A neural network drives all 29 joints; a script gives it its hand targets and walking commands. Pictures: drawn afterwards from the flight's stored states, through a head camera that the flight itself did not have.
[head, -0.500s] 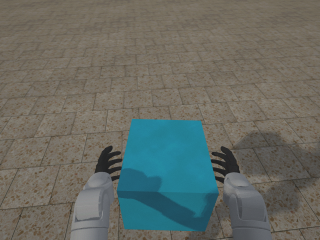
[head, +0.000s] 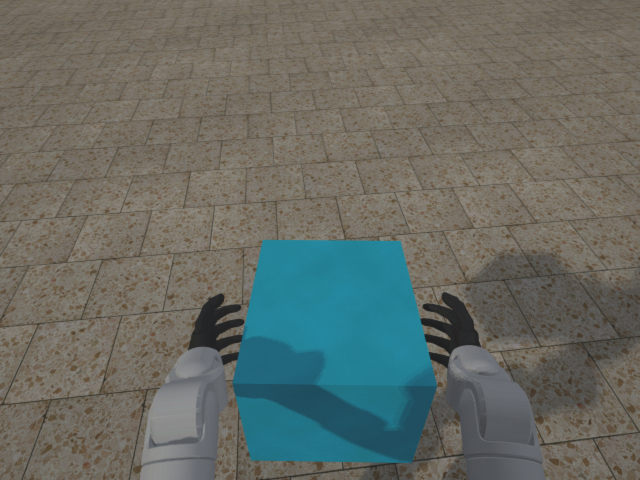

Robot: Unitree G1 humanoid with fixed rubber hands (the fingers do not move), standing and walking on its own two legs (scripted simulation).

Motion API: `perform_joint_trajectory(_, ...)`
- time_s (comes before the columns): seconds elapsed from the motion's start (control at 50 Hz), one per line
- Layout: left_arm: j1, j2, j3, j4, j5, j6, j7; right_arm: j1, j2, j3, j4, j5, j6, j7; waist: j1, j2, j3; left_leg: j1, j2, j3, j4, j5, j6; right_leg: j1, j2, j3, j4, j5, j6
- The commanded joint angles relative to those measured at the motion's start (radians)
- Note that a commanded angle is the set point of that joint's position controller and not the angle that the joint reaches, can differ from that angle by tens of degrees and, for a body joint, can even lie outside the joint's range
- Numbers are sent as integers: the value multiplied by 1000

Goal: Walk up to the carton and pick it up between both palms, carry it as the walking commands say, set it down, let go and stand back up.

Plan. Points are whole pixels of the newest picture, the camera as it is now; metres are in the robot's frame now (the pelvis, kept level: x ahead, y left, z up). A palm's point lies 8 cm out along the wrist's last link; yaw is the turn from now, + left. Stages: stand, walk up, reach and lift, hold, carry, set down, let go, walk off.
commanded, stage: carry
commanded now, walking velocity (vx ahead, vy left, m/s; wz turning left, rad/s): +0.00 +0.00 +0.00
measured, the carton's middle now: (331, 342) +0.34 +0.00 -0.06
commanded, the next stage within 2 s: hold in 0.48 s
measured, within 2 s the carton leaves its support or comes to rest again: neither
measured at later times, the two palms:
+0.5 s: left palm (209, 352) +0.27 +0.15 +0.03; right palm (461, 353) +0.27 -0.16 +0.04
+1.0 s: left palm (181, 343) +0.27 +0.18 +0.06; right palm (433, 310) +0.32 -0.13 +0.06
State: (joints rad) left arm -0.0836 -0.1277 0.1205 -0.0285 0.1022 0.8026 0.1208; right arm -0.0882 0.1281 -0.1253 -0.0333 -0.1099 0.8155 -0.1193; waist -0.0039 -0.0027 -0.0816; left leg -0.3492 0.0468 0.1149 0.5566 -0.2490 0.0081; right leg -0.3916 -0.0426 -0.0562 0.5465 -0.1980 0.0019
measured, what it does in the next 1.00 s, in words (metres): stands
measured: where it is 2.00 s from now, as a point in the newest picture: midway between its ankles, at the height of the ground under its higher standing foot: outside the picture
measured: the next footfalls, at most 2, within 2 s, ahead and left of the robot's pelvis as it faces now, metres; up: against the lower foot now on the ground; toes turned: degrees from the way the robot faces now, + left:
none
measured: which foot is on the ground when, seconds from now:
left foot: down 0.00-1.00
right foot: down 0.00-1.00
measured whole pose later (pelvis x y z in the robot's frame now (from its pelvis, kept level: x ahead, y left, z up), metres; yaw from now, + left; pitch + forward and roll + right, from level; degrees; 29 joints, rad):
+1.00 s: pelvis +0.00 -0.01 +0.01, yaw +10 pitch -9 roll +0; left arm -0.34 -0.16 0.28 0.34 0.30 0.72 0.01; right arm -0.38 0.16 -0.35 0.35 -0.33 0.73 -0.01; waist -0.04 0.04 0.03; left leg -0.12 -0.03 -0.08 0.50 -0.22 0.00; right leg -0.10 0.03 0.04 0.48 -0.23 -0.01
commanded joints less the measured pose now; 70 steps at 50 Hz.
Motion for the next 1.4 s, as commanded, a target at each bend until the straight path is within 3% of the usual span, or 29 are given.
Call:
perform_joint_trajectory(0.0,-486,-669,-487,-235,-228,-62,-177,-461,689,489,-199,226,-76,182,-1,18,-307,155,104,-99,-80,88,20,132,-85,69,-78,96,-41)
perform_joint_trajectory(0.02,-389,-616,-419,28,-127,-71,-199,-394,617,420,31,120,-91,201,-4,25,-330,163,97,-70,-44,128,16,145,-97,62,-61,204,-35)
perform_joint_trajectory(0.06,-539,-693,-524,-301,-262,-75,-183,-443,724,493,-201,236,-86,190,1,43,-287,145,97,-77,-59,94,19,124,-94,82,-64,143,-37)
perform_joint_trajectory(0.12,-489,-665,-441,13,-140,-62,-202,-407,663,407,72,110,-76,214,-2,3,-263,132,96,-79,-60,98,20,118,-82,59,-63,140,-23)
perform_joint_trajectory(0.2,-415,-652,-439,-18,-166,-65,-212,-470,639,481,-83,170,-83,200,0,-94,-167,101,82,-74,-68,-1,7,44,-95,96,-140,-63,-25)
perform_joint_trajectory(0.26,-465,-715,-468,-156,-233,-39,-177,-561,657,493,-271,253,-66,175,7,-1,-147,63,92,-112,-130,-75,21,32,-75,85,-125,-78,-24)
perform_joint_trajectory(0.32,-451,-692,-447,-20,-182,-36,-190,-424,687,450,-11,165,-46,186,-2,-44,-261,149,87,-76,-62,69,10,88,-77,77,-106,46,-27)
perform_joint_trajectory(0.46,-497,-711,-479,-133,-193,-58,-193,-462,731,475,-65,203,-63,209,0,17,-303,171,96,-79,-84,110,5,117,-82,73,-54,158,-31)
perform_joint_trajectory(0.48,-314,-535,-404,133,-97,-62,-207,-342,583,393,152,93,-75,230,19,24,-103,215,-123,-135,-161,93,17,297,114,113,-151,89,-27)
perform_joint_trajectory(0.56,-420,-684,-609,-127,-181,-137,-240,-471,677,597,-129,196,-144,265,12,18,-399,322,-114,-193,-122,368,5,356,143,112,-84,302,5)
perform_joint_trajectory(0.58,-400,-677,-557,-145,-144,-133,-239,-502,661,592,-114,200,-152,282,100,106,-325,282,-123,-184,-132,406,-16,397,143,119,-93,299,-11)
perform_joint_trajectory(0.6,-549,-796,-662,-163,-194,-145,-255,-516,729,592,-89,183,-153,293,6,53,-369,347,-115,-212,-113,432,-18,357,164,100,-88,304,-14)
perform_joint_trajectory(0.68,-585,-663,-493,-74,-128,-132,-257,-626,629,521,2,146,-131,296,48,-10,-111,224,-135,-184,-169,134,10,316,160,105,-130,69,-40)
perform_joint_trajectory(0.76,-738,-719,-408,135,-100,-126,-290,-698,660,387,253,69,-113,320,-21,-39,100,204,-116,-195,-205,-246,23,210,154,95,-169,-272,-53)
perform_joint_trajectory(0.8,-817,-795,-443,169,-110,-125,-308,-740,682,343,250,73,-126,345,-61,83,79,192,-90,-223,-223,-310,4,229,144,123,-152,-265,-49)
perform_joint_trajectory(0.86,-970,-922,-455,275,-103,-128,-351,-843,804,291,330,51,-135,366,-86,89,-83,319,-118,-186,-163,-228,-26,186,100,169,-226,-314,-47)
perform_joint_trajectory(0.88,-943,-942,-461,360,-95,-121,-371,-836,790,248,352,31,-135,367,-144,42,-83,325,-119,-195,-167,-218,-29,172,107,145,-234,-284,-40)
perform_joint_trajectory(0.94,-966,-977,-437,332,-108,-157,-407,-847,932,302,392,57,-126,383,-123,-121,-167,327,-128,-202,-160,-115,-7,231,103,135,-250,-234,-11)
perform_joint_trajectory(0.96,-924,-946,-354,366,-71,-151,-412,-891,971,338,395,93,-122,388,-17,-53,-147,278,-154,-153,-153,-102,-2,251,78,165,-275,-238,-13)
perform_joint_trajectory(0.98,-1025,-934,-388,301,-104,-183,-426,-854,1024,327,429,67,-115,380,-90,-219,-197,327,-155,-161,-132,-30,8,225,84,172,-295,-194,15)
perform_joint_trajectory(1.0,-865,-929,-284,392,-39,-161,-420,-899,1046,394,394,112,-121,389,67,-137,-139,278,-168,-137,-141,-3,7,254,54,203,-283,-86,26)
perform_joint_trajectory(1.02,-892,-941,-336,374,-76,-171,-430,-893,1028,387,365,96,-119,378,-52,-275,-168,329,-167,-157,-125,7,16,217,73,181,-277,-88,45)
perform_joint_trajectory(1.1,-699,-971,-405,202,-102,-146,-418,-805,1025,540,155,174,-121,393,35,-174,-325,383,-142,-193,-171,306,5,369,100,135,-189,367,52)
perform_joint_trajectory(1.12,-660,-1062,-533,309,-137,-125,-428,-617,1011,483,142,149,-116,364,-178,-50,-305,411,-143,-214,-166,340,32,395,99,115,-186,482,24)
perform_joint_trajectory(1.14,-526,-1009,-484,335,-82,-104,-424,-575,966,502,149,158,-109,363,-107,18,-251,337,-157,-212,-177,370,22,425,101,113,-185,515,24)
perform_joint_trajectory(1.22,-533,-865,-415,265,-16,-87,-399,-405,861,336,242,100,-91,362,-119,255,-116,376,-144,-221,-220,438,-9,340,105,139,-233,419,-4)
perform_joint_trajectory(1.24,-468,-896,-412,313,-17,-86,-397,-419,832,320,229,63,-81,356,-162,126,-91,388,-140,-234,-227,378,2,325,121,119,-249,375,10)
perform_joint_trajectory(1.28,-415,-881,-387,280,8,-107,-375,-380,848,317,244,103,-91,386,-93,243,-56,290,-129,-234,-229,436,-10,386,114,148,-223,394,-12)
perform_joint_trajectory(1.38,-381,-983,-488,154,-84,-250,-315,-442,736,458,35,124,-204,417,-78,-15,-191,361,-116,-279,-164,664,-1,359,155,126,-164,412,2)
